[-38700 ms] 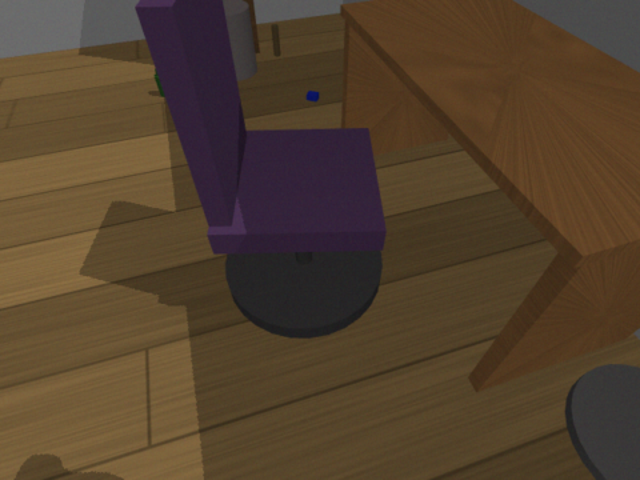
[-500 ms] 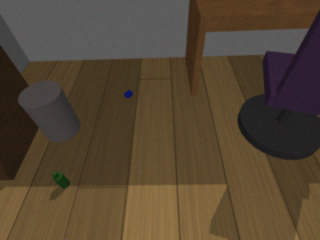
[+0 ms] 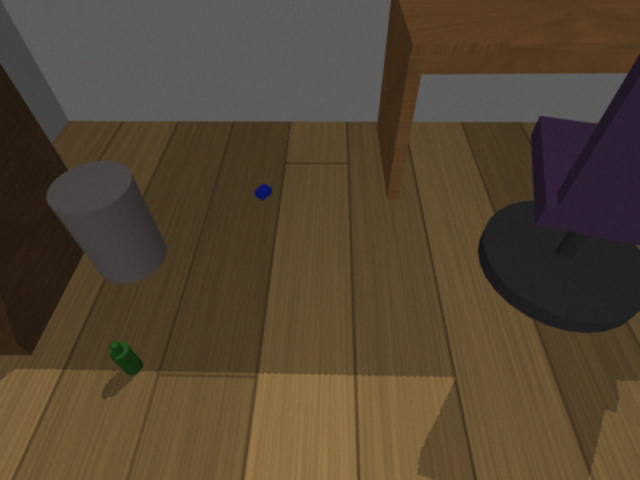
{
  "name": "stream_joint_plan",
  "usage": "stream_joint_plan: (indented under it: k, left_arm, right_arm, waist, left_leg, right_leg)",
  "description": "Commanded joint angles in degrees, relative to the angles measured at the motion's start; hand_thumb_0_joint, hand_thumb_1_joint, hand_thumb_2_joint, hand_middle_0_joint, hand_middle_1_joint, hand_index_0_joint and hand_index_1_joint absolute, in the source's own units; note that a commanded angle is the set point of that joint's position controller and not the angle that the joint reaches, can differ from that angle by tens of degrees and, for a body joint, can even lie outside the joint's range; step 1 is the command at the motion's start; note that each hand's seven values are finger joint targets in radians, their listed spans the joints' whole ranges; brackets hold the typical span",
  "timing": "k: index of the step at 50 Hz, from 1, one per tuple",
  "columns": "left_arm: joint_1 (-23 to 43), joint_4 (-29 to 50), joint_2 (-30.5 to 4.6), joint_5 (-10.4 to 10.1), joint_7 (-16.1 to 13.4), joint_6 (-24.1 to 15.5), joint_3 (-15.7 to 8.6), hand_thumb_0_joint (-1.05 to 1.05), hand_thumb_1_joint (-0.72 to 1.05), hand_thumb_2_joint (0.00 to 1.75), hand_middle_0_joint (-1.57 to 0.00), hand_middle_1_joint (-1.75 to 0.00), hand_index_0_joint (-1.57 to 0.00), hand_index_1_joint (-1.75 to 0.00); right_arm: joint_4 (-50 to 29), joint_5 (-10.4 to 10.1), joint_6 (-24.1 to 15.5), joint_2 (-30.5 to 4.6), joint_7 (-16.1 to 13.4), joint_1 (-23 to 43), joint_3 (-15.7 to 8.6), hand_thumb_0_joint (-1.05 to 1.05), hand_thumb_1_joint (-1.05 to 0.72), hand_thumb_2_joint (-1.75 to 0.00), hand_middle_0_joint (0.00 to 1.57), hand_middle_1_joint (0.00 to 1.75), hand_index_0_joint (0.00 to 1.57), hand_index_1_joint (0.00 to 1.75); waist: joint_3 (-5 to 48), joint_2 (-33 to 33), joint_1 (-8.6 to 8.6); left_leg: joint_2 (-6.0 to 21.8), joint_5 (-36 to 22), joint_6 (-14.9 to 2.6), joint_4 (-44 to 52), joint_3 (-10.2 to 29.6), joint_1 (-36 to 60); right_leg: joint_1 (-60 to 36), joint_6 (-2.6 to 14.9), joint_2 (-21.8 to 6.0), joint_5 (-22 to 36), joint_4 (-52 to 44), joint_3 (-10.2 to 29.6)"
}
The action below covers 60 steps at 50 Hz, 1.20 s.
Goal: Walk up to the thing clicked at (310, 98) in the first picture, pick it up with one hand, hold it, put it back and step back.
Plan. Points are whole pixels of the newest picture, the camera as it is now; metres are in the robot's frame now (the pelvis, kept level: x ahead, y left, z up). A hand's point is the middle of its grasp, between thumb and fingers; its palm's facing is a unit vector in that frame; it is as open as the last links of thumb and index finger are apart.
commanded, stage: stand
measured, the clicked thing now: (263, 191) +1.44 +0.24 -0.76
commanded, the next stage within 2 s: none
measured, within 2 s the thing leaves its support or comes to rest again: neither
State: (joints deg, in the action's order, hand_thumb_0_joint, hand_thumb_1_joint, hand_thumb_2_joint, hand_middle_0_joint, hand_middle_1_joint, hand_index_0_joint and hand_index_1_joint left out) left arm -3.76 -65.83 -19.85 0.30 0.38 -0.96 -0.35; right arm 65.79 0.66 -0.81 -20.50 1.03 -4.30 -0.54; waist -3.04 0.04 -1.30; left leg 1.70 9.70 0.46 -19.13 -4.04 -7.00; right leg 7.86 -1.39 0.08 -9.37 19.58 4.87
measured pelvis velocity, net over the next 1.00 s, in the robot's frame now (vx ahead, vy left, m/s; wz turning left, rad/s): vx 0.01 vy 0.01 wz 0.03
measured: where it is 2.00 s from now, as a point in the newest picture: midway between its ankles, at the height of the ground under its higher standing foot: outside the picture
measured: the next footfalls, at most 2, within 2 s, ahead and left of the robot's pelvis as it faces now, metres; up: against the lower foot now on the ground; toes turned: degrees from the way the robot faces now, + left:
none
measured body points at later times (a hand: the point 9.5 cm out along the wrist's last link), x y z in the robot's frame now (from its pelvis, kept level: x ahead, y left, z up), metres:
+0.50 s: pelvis +0.00 +0.00 +0.00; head +0.01 +0.00 +0.45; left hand +0.07 +0.30 -0.13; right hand +0.08 -0.30 -0.13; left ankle +0.01 +0.12 -0.75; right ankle +0.02 -0.14 -0.75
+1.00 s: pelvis +0.01 +0.01 +0.00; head +0.01 +0.01 +0.45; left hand +0.08 +0.31 -0.13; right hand +0.08 -0.30 -0.13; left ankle +0.01 +0.12 -0.75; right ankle +0.02 -0.14 -0.75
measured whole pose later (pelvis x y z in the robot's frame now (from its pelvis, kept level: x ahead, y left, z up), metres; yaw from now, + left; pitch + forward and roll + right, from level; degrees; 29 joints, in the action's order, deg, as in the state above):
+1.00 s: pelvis +0.01 +0.01 +0.00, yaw +2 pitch -2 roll +0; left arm -6.3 -64.6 -20.0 0.3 0.3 -0.7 0.1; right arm 65.7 0.5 -0.5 -20.2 1.0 -5.9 -0.4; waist -2.9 0.1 -0.9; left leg 0.8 9.8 -0.1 -18.8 -2.7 -6.7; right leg 6.7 -1.8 -0.9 -9.7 18.6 3.5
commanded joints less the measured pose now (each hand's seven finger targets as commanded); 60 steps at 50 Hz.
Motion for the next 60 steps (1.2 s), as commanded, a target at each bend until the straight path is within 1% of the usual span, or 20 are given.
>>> stream_joint_plan:
  k: [1, 8, 11, 15, 17, 22, 26, 28, 29, 32, 39, 41, 45, 46, 52, 53, 55, 57, 59, 60]
  left_arm:
    - [2.4, 3.38, -12.03, 0.15, -0.84, -1.26, -1.91, 0.0, 0.9, 0.9, -0.2, -0.3, -0.2, -0.3]
    - [1.05, 3.24, -12.25, 0.15, -0.84, -1.16, -1.95, 0.0, 0.9, 0.9, -0.2, -0.3, -0.2, -0.3]
    - [0.23, 3.14, -11.88, 0.25, -0.76, -0.97, -1.85, 0.0, 0.9, 0.9, -0.2, -0.3, -0.2, -0.3]
    - [-0.09, 3.46, -11.97, 0.21, -0.81, -1.25, -1.8, 0.0, 0.9, 0.9, -0.2, -0.3, -0.2, -0.3]
    - [0.04, 3.58, -12.18, 0.21, -0.88, -1.27, -1.74, 0.0, 0.9, 0.9, -0.2, -0.3, -0.2, -0.3]
    - [0.07, 3.63, -12.4, 0.18, -0.96, -1.07, -1.76, 0.0, 0.9, 0.9, -0.2, -0.3, -0.2, -0.3]
    - [-0.52, 3.86, -12.31, 0.18, -0.99, -1.36, -1.63, 0.0, 0.9, 0.9, -0.2, -0.3, -0.2, -0.3]
    - [-0.13, 4.12, -12.51, 0.15, -1.05, -1.29, -1.75, 0.0, 0.9, 0.9, -0.2, -0.3, -0.2, -0.3]
    - [-0.4, 3.97, -12.14, 0.11, -1.01, -1.17, -1.66, 0.0, 0.9, 0.9, -0.2, -0.3, -0.2, -0.3]
    - [-0.66, 4.19, -12.24, 0.07, -0.93, -1.05, -1.6, 0.0, 0.9, 0.9, -0.2, -0.3, -0.2, -0.3]
    - [-0.1, 4.2, -12.47, 0.27, -0.91, -0.87, -1.75, 0.0, 0.9, 0.9, -0.2, -0.3, -0.2, -0.3]
    - [-0.34, 4.42, -12.28, 0.34, -0.86, -0.96, -1.66, 0.0, 0.9, 0.9, -0.2, -0.3, -0.2, -0.3]
    - [-0.52, 4.57, -12.25, 0.26, -0.89, -1.05, -1.58, 0.0, 0.9, 0.9, -0.2, -0.3, -0.2, -0.3]
    - [-0.2, 4.72, -12.32, 0.28, -0.94, -1.06, -1.64, 0.0, 0.9, 0.9, -0.2, -0.3, -0.2, -0.3]
    - [-0.86, 4.49, -12.19, 0.15, -0.87, -0.69, -1.64, 0.0, 0.9, 0.9, -0.2, -0.3, -0.2, -0.3]
    - [-0.56, 4.6, -12.34, 0.23, -0.87, -0.73, -1.63, 0.0, 0.9, 0.9, -0.2, -0.3, -0.2, -0.3]
    - [-1.27, 4.43, -12.22, 0.26, -0.88, -0.72, -1.59, 0.0, 0.9, 0.9, -0.2, -0.3, -0.2, -0.3]
    - [-0.95, 4.59, -12.29, 0.3, -0.91, -0.77, -1.65, 0.0, 0.9, 0.9, -0.2, -0.3, -0.2, -0.3]
    - [-0.84, 4.55, -12.28, 0.19, -0.93, -0.73, -1.65, 0.0, 0.9, 0.9, -0.2, -0.3, -0.2, -0.3]
    - [-1.54, 4.62, -12.17, 0.21, -0.88, -0.83, -1.54, 0.0, 0.9, 0.9, -0.2, -0.3, -0.2, -0.3]
  right_arm:
    - [-3.65, 0.11, -1.33, -12.24, -0.99, 3.21, -2.51, 0.0, -0.9, -0.9, 0.2, 0.3, 0.2, 0.3]
    - [-3.67, 0.06, -1.2, -12.2, -0.99, 3.06, -2.6, 0.0, -0.9, -0.9, 0.2, 0.3, 0.2, 0.3]
    - [-3.66, 0.1, -1.05, -12.3, -0.93, 3.1, -2.6, 0.0, -0.9, -0.9, 0.2, 0.3, 0.2, 0.3]
    - [-3.69, 0.13, -1.11, -12.19, -0.83, 2.45, -2.61, 0.0, -0.9, -0.9, 0.2, 0.3, 0.2, 0.3]
    - [-3.65, 0.07, -1.06, -12.01, -0.85, 2.17, -2.55, 0.0, -0.9, -0.9, 0.2, 0.3, 0.2, 0.3]
    - [-3.58, 0.01, -0.76, -11.62, -0.84, 2.01, -2.3, 0.0, -0.9, -0.9, 0.2, 0.3, 0.2, 0.3]
    - [-3.62, -0.07, -0.89, -11.74, -0.79, 1.86, -2.34, 0.0, -0.9, -0.9, 0.2, 0.3, 0.2, 0.3]
    - [-3.6, -0.06, -0.86, -11.89, -0.94, 1.52, -2.37, 0.0, -0.9, -0.9, 0.2, 0.3, 0.2, 0.3]
    - [-3.44, 0.04, -0.88, -11.78, -0.94, 1.13, -2.21, 0.0, -0.9, -0.9, 0.2, 0.3, 0.2, 0.3]
    - [-3.77, 0.02, -0.99, -12.12, -0.97, 1.98, -2.32, 0.0, -0.9, -0.9, 0.2, 0.3, 0.2, 0.3]
    - [-3.73, -0.03, -0.83, -11.95, -0.97, 1.4, -2.3, 0.0, -0.9, -0.9, 0.2, 0.3, 0.2, 0.3]
    - [-3.84, -0.02, -0.89, -12.0, -0.92, 1.62, -2.3, 0.0, -0.9, -0.9, 0.2, 0.3, 0.2, 0.3]
    - [-3.67, -0.07, -0.99, -12.22, -0.92, 1.37, -2.31, 0.0, -0.9, -0.9, 0.2, 0.3, 0.2, 0.3]
    - [-3.91, 0.01, -1.02, -11.99, -0.94, 1.22, -2.28, 0.0, -0.9, -0.9, 0.2, 0.3, 0.2, 0.3]
    - [-3.71, -0.06, -0.96, -12.21, -1.04, 1.62, -2.27, 0.0, -0.9, -0.9, 0.2, 0.3, 0.2, 0.3]
    - [-3.84, -0.05, -1.01, -11.96, -1.03, 1.31, -2.2, 0.0, -0.9, -0.9, 0.2, 0.3, 0.2, 0.3]
    - [-3.67, -0.15, -0.93, -12.23, -1.01, 1.31, -2.26, 0.0, -0.9, -0.9, 0.2, 0.3, 0.2, 0.3]
    - [-3.97, -0.09, -0.98, -12.09, -1.05, 1.18, -2.26, 0.0, -0.9, -0.9, 0.2, 0.3, 0.2, 0.3]
    - [-3.85, -0.1, -0.94, -12.34, -1.07, 1.44, -2.3, 0.0, -0.9, -0.9, 0.2, 0.3, 0.2, 0.3]
    - [-3.89, -0.11, -0.92, -12.24, -1.03, 1.41, -2.34, 0.0, -0.9, -0.9, 0.2, 0.3, 0.2, 0.3]
  waist:
    - [5.41, -0.2, 0.47]
    - [5.0, 0.39, 0.68]
    - [3.31, -0.54, 0.83]
    - [5.74, 0.15, 0.63]
    - [5.29, 0.27, 0.43]
    - [3.03, 0.67, 0.55]
    - [5.23, 0.68, 0.56]
    - [5.46, 0.2, 0.46]
    - [3.89, -0.06, 0.65]
    - [4.86, -0.47, 0.99]
    - [2.9, 0.54, 0.77]
    - [4.34, 0.4, 0.97]
    - [4.43, 0.0, 0.81]
    - [5.02, -0.1, 0.7]
    - [3.51, -0.26, 1.05]
    - [4.36, -0.26, 0.88]
    - [3.38, -0.27, 1.01]
    - [4.4, 0.29, 0.88]
    - [3.72, -0.39, 0.9]
    - [4.9, 0.05, 1.04]
  left_leg:
    - [6.72, -2.02, -1.06, 3.91, 6.56, 3.35]
    - [6.71, -0.92, -1.3, 4.09, 7.02, 3.73]
    - [6.61, 3.57, -1.38, 5.22, 7.49, 1.93]
    - [6.76, -2.0, -1.7, 3.68, 7.19, 4.07]
    - [6.6, -2.84, -1.57, 3.5, 7.07, 3.91]
    - [6.31, 1.24, -1.59, 4.52, 7.54, 1.56]
    - [6.45, -4.31, -1.65, 3.07, 7.29, 3.7]
    - [6.49, -5.18, -1.68, 2.85, 7.14, 3.49]
    - [6.23, -3.7, -1.52, 3.58, 7.28, 1.8]
    - [6.39, -4.71, -1.46, 3.55, 7.22, 2.83]
    - [6.24, 0.64, -1.51, 4.82, 7.82, 0.78]
    - [6.38, -2.32, -1.72, 3.94, 7.49, 2.34]
    - [6.3, -3.74, -1.55, 3.56, 7.47, 2.82]
    - [6.37, -5.59, -1.61, 3.4, 7.39, 2.75]
    - [6.2, -2.23, -1.33, 4.49, 7.73, 1.95]
    - [6.39, -3.77, -1.41, 4.31, 7.64, 2.36]
    - [6.23, -1.08, -1.56, 4.65, 7.92, 1.91]
    - [6.38, -4.13, -1.63, 4.08, 7.6, 2.79]
    - [6.28, -3.2, -1.56, 4.22, 7.84, 2.53]
    - [6.32, -4.56, -1.67, 3.48, 7.54, 3.88]
  right_leg:
    - [1.39, 2.0, -6.05, 7.3, -3.32, 4.07]
    - [1.78, 2.03, -6.17, 5.58, -3.57, 3.75]
    - [2.48, 2.01, -5.92, 2.79, -4.11, 3.54]
    - [1.48, 1.97, -6.56, 6.22, -3.53, 3.46]
    - [1.67, 2.01, -6.59, 6.63, -3.53, 3.44]
    - [1.9, 2.01, -6.39, 3.48, -4.0, 3.35]
    - [1.09, 1.91, -6.81, 7.11, -3.71, 3.11]
    - [0.36, 1.99, -6.92, 8.56, -3.52, 3.14]
    - [0.39, 1.89, -6.75, 7.05, -3.86, 3.0]
    - [0.27, 2.05, -6.79, 7.16, -3.55, 2.76]
    - [0.89, 2.15, -6.61, 2.79, -4.01, 2.71]
    - [0.64, 2.17, -6.89, 5.21, -3.88, 2.74]
    - [0.46, 2.13, -6.89, 6.36, -3.9, 2.73]
    - [-0.49, 2.07, -7.05, 7.97, -3.61, 2.58]
    - [0.38, 2.19, -6.59, 4.83, -3.84, 2.42]
    - [-0.3, 2.29, -6.78, 5.64, -3.42, 2.41]
    - [0.58, 2.1, -6.59, 4.26, -3.99, 2.32]
    - [0.07, 2.15, -6.83, 6.14, -3.48, 2.37]
    - [0.51, 2.16, -6.73, 4.94, -3.61, 2.37]
    - [0.56, 2.1, -6.87, 6.01, -3.65, 2.32]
